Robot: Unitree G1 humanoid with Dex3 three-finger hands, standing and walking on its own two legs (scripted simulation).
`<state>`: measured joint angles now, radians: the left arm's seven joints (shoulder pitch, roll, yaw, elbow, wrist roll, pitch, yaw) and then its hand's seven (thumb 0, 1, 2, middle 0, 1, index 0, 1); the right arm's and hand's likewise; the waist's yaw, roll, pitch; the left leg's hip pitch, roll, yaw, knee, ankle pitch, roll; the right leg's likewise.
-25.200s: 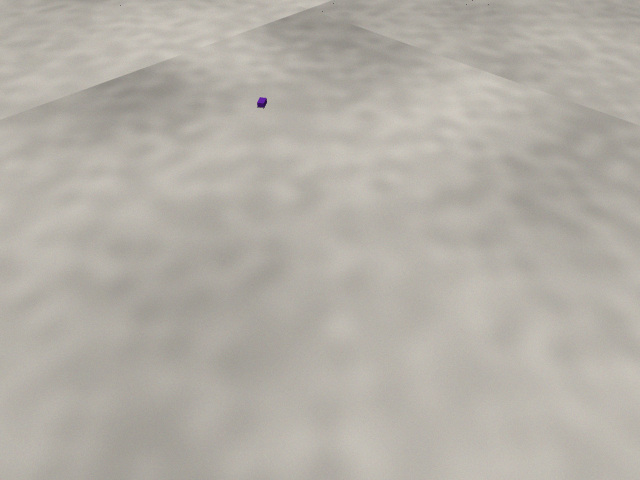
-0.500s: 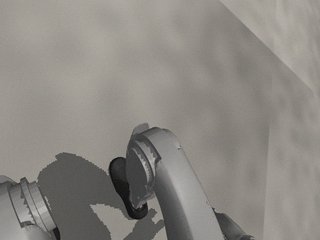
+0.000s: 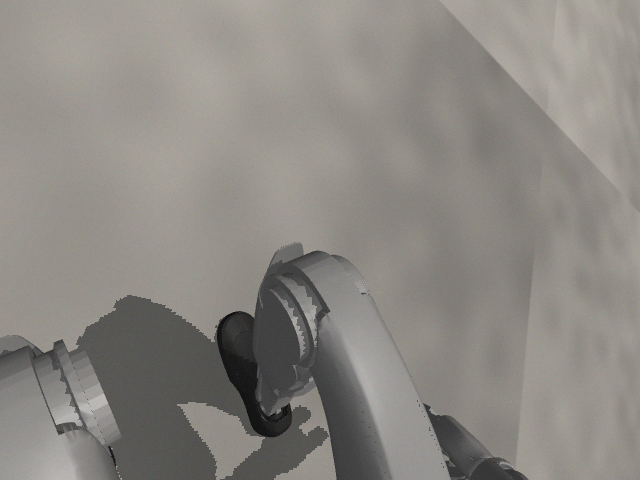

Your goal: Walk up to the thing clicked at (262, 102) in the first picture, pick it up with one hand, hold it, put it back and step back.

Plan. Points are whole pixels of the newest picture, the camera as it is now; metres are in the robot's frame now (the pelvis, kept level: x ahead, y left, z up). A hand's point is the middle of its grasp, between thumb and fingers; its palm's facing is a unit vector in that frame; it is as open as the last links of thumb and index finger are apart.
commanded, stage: rest palm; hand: left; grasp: from above
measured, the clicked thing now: out of the picture +0.49 +0.36 -0.30
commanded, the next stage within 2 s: close in 0.74 s
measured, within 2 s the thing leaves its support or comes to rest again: neither
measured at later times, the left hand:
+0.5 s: hand out of the picture +0.46 +0.36 -0.25, palm faces -0.52 -0.11 -0.85, open 10.7 cm
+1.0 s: hand out of the picture +0.46 +0.35 -0.25, palm faces -0.45 -0.08 -0.89, open 9.9 cm
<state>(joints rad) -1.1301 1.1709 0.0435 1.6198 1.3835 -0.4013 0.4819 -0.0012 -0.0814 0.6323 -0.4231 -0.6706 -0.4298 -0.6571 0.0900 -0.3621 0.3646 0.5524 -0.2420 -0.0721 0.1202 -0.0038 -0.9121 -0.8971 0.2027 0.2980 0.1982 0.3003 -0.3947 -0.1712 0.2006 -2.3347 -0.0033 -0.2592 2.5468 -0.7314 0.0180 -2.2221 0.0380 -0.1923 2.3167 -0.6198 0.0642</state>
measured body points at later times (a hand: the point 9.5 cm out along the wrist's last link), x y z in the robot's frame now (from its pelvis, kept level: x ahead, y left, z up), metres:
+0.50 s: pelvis +0.00 +0.00 +0.00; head +0.29 +0.14 +0.31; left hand +0.48 +0.37 -0.20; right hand +0.05 -0.25 -0.05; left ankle +0.06 +0.12 -0.28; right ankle +0.13 -0.12 -0.28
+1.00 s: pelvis +0.00 +0.00 +0.00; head +0.28 +0.14 +0.31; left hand +0.48 +0.36 -0.20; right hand +0.07 -0.26 -0.05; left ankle +0.06 +0.12 -0.28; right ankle +0.13 -0.12 -0.28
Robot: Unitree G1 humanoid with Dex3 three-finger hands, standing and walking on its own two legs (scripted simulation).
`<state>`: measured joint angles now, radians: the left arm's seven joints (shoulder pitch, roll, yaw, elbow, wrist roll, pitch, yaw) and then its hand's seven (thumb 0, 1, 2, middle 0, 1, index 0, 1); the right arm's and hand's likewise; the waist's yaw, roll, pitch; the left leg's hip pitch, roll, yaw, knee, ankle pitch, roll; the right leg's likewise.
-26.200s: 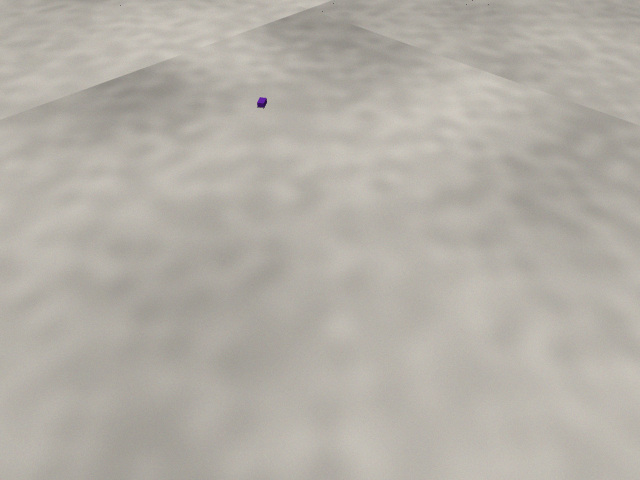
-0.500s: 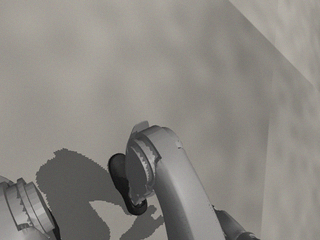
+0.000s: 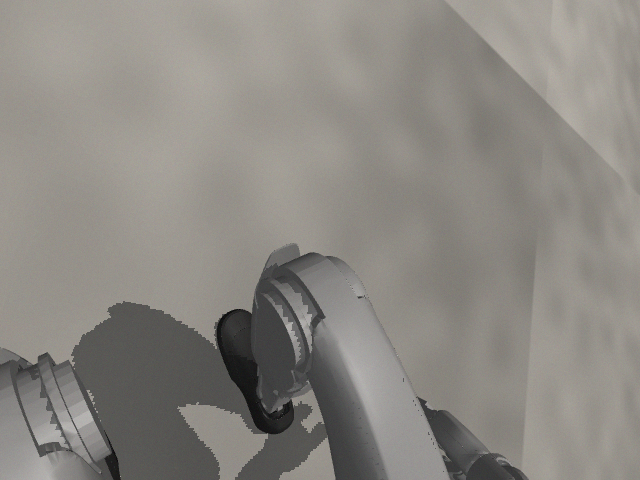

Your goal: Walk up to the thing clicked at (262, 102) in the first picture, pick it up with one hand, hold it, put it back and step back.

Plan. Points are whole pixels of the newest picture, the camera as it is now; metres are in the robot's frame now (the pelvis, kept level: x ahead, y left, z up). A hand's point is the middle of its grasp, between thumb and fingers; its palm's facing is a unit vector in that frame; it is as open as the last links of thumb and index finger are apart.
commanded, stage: close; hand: left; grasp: from above
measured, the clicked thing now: out of the picture +0.49 +0.36 -0.29
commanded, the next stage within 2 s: settle in 1.56 s
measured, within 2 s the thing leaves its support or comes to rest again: neither
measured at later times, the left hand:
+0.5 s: hand out of the picture +0.47 +0.36 -0.25, palm faces -0.46 -0.11 -0.88, open 8.2 cm
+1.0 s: hand out of the picture +0.47 +0.36 -0.25, palm faces -0.48 -0.11 -0.87, open 7.1 cm
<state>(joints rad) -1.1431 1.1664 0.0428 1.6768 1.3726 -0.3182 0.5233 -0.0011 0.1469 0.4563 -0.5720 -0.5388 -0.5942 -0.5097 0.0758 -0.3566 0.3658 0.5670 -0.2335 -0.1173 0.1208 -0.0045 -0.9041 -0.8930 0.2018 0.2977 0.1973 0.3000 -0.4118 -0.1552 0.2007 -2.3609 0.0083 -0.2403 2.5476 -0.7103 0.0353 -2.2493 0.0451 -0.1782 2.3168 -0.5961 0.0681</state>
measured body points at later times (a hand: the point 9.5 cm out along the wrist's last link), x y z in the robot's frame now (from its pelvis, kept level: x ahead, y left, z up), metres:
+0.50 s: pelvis +0.00 +0.00 +0.00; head +0.29 +0.15 +0.31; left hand +0.49 +0.36 -0.20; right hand +0.07 -0.26 -0.05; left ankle +0.06 +0.12 -0.27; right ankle +0.13 -0.12 -0.27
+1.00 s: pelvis +0.00 +0.00 +0.00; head +0.29 +0.14 +0.31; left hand +0.49 +0.37 -0.20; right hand +0.06 -0.26 -0.05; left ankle +0.06 +0.12 -0.27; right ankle +0.13 -0.12 -0.27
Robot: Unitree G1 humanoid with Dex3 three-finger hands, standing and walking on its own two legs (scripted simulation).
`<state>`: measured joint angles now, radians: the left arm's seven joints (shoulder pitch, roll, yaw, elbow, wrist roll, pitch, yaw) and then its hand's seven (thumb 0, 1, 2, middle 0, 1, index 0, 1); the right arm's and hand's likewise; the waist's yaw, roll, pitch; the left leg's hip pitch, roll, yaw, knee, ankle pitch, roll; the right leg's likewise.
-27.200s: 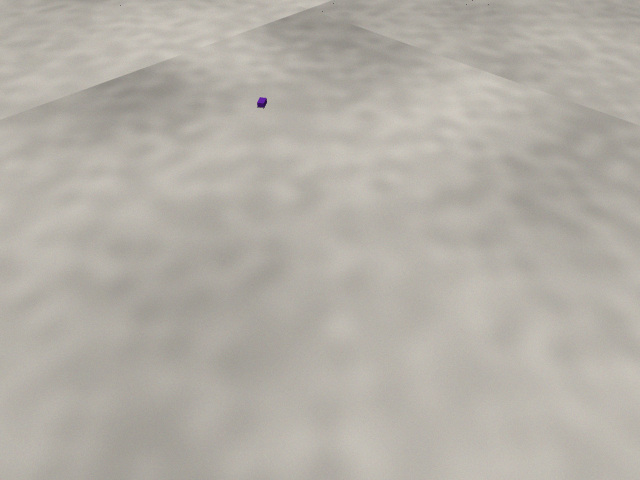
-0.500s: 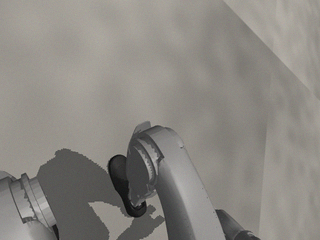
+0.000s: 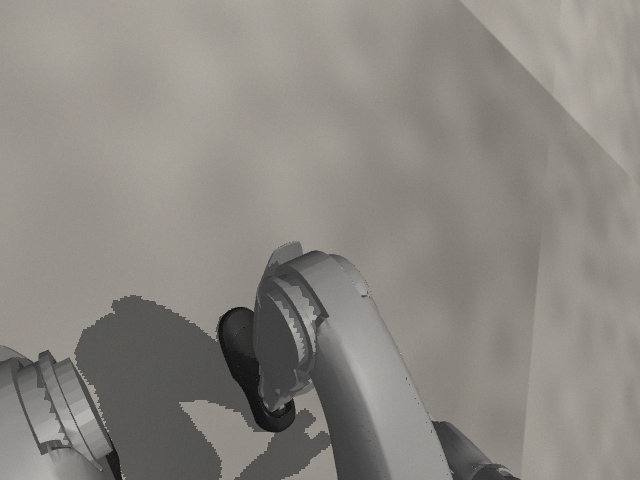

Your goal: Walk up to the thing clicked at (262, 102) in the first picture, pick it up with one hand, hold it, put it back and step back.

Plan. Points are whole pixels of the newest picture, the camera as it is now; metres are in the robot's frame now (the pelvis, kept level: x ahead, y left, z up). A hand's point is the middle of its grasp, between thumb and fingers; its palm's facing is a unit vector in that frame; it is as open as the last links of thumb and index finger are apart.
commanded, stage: close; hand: left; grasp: from above
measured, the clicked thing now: out of the picture +0.48 +0.37 -0.29
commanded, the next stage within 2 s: settle in 0.56 s
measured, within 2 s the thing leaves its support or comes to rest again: neither
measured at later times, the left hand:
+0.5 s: hand out of the picture +0.46 +0.36 -0.24, palm faces -0.46 -0.10 -0.88, open 6.6 cm
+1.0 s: hand out of the picture +0.47 +0.37 -0.22, palm faces -0.44 -0.09 -0.90, open 5.0 cm
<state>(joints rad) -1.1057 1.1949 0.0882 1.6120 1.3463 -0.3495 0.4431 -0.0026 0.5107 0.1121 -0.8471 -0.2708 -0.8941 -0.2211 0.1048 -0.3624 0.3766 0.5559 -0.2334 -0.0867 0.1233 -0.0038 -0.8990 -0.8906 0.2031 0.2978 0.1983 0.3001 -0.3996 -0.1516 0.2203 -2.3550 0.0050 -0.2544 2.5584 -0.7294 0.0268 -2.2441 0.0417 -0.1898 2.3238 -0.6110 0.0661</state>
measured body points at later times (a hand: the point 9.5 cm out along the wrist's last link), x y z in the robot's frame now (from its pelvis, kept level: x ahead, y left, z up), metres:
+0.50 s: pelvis +0.00 +0.00 +0.00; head +0.28 +0.14 +0.31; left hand +0.48 +0.36 -0.19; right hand +0.06 -0.26 -0.05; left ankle +0.06 +0.12 -0.27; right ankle +0.13 -0.12 -0.27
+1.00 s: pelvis +0.00 +0.00 +0.00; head +0.28 +0.14 +0.32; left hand +0.49 +0.37 -0.17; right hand +0.06 -0.26 -0.04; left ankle +0.06 +0.12 -0.27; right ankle +0.13 -0.12 -0.27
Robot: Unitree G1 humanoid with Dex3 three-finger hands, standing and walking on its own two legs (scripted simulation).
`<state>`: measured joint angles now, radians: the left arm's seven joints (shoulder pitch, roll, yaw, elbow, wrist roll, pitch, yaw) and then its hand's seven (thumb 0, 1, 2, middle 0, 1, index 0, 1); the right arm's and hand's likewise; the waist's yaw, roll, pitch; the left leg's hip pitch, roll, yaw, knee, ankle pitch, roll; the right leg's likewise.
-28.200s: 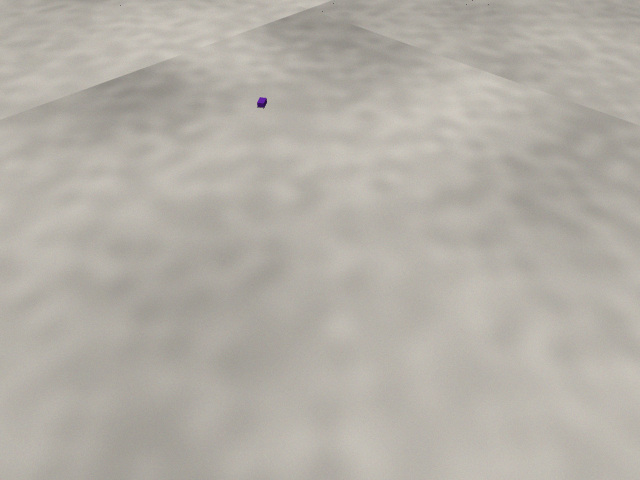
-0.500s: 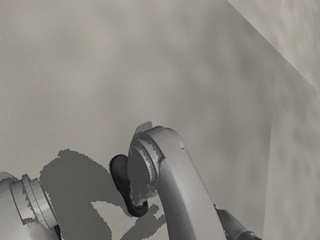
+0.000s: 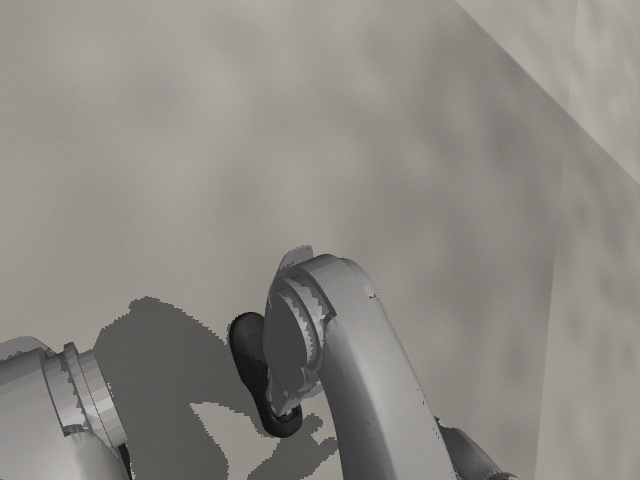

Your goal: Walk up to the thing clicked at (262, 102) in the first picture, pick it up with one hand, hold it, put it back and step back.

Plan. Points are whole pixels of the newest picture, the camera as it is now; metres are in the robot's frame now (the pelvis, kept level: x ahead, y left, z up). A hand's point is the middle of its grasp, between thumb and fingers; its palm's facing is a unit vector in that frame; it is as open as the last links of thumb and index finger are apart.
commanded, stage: settle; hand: left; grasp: from above
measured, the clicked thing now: out of the picture +0.48 +0.36 -0.30
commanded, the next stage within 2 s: go down in 0.32 s
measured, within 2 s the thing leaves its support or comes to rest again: neither
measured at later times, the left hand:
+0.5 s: hand out of the picture +0.47 +0.38 -0.14, palm faces -0.44 -0.06 -0.90, open 4.8 cm
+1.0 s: hand out of the picture +0.44 +0.39 +0.01, palm faces -0.49 -0.09 -0.87, open 9.2 cm
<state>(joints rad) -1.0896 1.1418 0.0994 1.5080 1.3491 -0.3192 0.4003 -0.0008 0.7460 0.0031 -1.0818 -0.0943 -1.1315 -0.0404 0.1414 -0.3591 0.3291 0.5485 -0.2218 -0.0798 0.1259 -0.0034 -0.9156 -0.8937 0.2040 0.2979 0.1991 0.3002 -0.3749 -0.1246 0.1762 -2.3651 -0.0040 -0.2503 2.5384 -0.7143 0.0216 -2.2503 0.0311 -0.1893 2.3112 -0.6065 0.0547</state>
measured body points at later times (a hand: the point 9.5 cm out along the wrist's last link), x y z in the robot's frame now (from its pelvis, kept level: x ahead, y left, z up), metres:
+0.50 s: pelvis -0.01 +0.00 +0.02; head +0.24 +0.13 +0.36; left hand +0.49 +0.38 -0.09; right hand +0.09 -0.27 -0.05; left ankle +0.06 +0.12 -0.28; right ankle +0.13 -0.12 -0.28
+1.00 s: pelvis -0.01 +0.00 +0.09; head +0.22 +0.09 +0.47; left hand +0.46 +0.39 +0.06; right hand +0.10 -0.27 -0.01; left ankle +0.06 +0.12 -0.28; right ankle +0.13 -0.12 -0.28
